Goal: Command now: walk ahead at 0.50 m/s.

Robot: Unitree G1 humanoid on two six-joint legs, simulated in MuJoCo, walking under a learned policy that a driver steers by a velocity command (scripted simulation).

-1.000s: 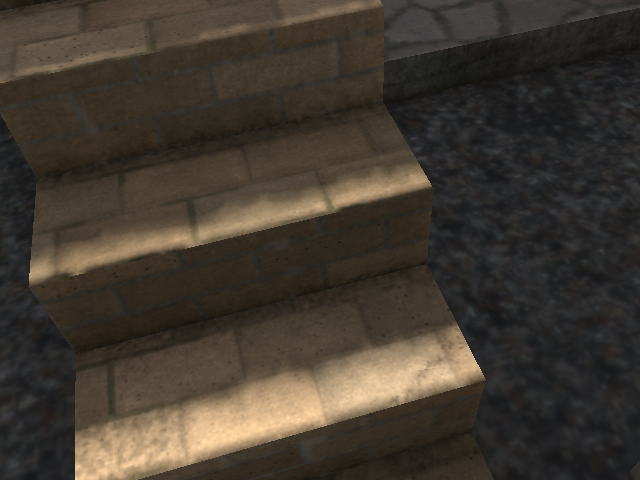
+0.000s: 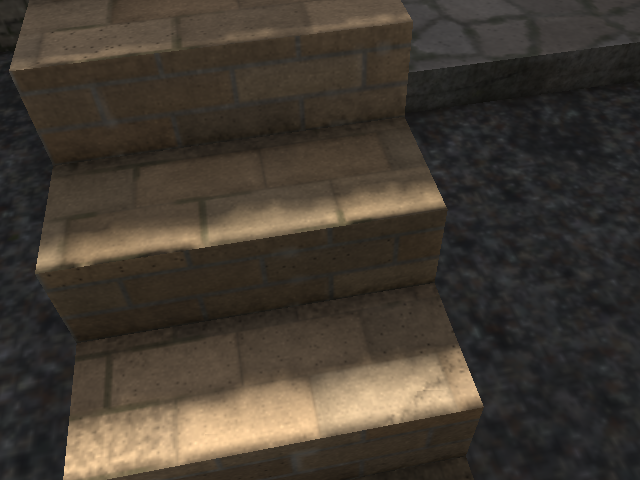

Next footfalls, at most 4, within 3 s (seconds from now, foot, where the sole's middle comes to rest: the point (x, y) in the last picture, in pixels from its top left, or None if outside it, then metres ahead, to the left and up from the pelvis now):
none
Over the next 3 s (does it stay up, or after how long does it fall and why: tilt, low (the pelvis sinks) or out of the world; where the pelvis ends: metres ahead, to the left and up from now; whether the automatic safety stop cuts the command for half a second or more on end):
stays up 0.00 0.02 0.00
